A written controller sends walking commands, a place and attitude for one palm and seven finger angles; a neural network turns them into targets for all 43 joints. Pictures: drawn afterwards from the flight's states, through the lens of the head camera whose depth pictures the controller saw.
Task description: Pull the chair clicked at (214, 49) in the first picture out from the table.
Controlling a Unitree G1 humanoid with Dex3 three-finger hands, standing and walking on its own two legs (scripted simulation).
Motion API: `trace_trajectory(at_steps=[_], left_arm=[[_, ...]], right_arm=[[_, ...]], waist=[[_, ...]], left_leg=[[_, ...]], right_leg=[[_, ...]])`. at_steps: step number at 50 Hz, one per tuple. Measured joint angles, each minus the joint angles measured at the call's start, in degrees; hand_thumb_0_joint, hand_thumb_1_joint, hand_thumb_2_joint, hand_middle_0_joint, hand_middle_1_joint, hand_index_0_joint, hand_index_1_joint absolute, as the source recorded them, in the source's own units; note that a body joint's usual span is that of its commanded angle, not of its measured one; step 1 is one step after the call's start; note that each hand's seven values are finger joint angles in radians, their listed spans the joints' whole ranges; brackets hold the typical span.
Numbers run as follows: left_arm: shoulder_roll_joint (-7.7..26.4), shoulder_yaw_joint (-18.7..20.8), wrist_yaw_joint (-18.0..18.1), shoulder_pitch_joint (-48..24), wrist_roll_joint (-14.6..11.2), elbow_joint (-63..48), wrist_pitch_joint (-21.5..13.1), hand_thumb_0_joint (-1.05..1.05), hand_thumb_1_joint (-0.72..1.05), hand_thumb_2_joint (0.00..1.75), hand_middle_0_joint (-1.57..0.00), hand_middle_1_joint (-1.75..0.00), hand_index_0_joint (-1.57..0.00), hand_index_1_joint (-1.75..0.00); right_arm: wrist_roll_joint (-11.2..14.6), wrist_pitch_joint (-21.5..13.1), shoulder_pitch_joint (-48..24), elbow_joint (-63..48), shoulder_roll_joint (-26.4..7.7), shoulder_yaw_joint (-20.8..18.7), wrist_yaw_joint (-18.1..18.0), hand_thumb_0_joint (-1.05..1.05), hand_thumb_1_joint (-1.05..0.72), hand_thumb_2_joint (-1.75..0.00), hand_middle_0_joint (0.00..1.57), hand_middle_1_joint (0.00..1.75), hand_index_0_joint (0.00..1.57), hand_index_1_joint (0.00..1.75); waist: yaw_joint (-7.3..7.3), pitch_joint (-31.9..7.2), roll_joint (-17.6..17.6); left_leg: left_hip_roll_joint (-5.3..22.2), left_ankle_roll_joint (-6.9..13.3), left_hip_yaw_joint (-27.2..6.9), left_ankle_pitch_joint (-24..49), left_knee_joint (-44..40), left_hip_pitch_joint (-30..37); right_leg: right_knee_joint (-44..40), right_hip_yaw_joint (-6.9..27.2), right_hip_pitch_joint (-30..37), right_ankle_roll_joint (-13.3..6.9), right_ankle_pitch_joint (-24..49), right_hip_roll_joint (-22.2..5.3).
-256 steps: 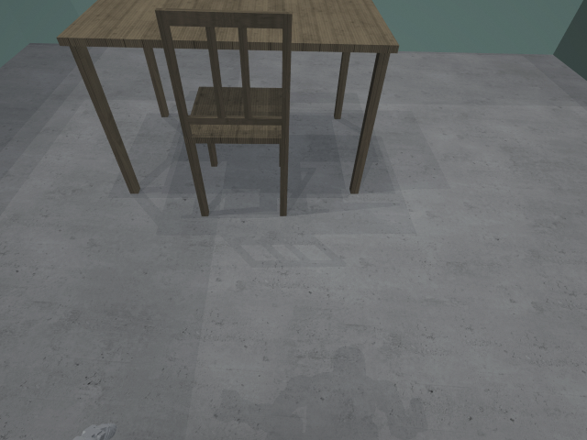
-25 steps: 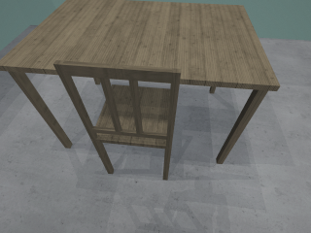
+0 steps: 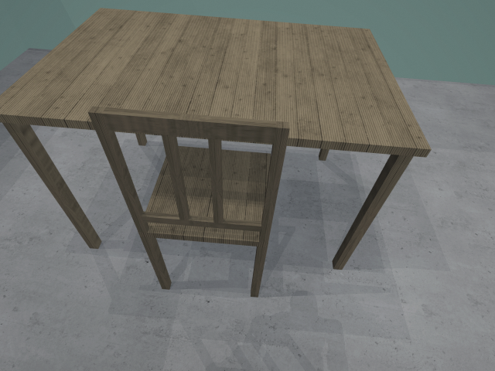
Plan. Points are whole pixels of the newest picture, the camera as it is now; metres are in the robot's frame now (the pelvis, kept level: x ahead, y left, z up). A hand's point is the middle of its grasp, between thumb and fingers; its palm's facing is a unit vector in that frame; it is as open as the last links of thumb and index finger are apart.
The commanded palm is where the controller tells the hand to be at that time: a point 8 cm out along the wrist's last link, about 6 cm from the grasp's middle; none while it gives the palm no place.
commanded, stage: look again from close up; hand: left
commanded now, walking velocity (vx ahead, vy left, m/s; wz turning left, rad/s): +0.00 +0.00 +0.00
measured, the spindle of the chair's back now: (177, 181) +0.55 +0.21 -0.09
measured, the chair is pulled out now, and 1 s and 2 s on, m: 0.00 0.00 0.00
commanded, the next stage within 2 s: shuffle to correct the standing spot in 1.04 s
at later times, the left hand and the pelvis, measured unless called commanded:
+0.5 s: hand out of the picture +0.00 +0.15 -0.18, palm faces +0.02 -0.98 -0.22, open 7.3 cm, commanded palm none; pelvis -0.01 -0.02 -0.01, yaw +0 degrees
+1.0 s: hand out of the picture -0.02 +0.12 -0.18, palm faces +0.04 -0.98 -0.17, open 7.4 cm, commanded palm none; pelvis -0.01 -0.04 +0.00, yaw +0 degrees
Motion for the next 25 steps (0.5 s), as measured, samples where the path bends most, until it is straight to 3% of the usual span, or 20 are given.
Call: trace_trajectory(at_steps=[11,25], left_arm=[[0.0,-1.1,0.36,1.31,0.04,-1.7,-1.39,0.01,0.91,0.89,-0.2,-0.3,-0.2,-0.3],[-1.21,-1.05,0.1,1.42,-0.16,-2.44,-1.29,0.01,0.92,0.89,-0.2,-0.3,-0.2,-0.3]], right_arm=[[-0.46,-0.84,4.35,-3.03,-0.09,0.67,0.98,0.01,-0.91,-0.9,0.2,0.3,0.2,0.3],[-0.28,-0.68,3.35,-1.65,0.06,0.83,0.94,0.01,-0.92,-0.9,0.2,0.3,0.2,0.3]], waist=[[-1.36,0.65,3.3],[-0.99,-0.42,3.09]], left_leg=[[0.59,-0.06,-0.42,-3.4,7.45,-4.21],[1.24,-1.57,-0.27,-1.4,4.76,-2.7]], right_leg=[[6.68,-0.18,-3.75,-0.53,-3.12,0.15],[7.34,-0.02,-3.95,-1.95,-3.02,0.88]])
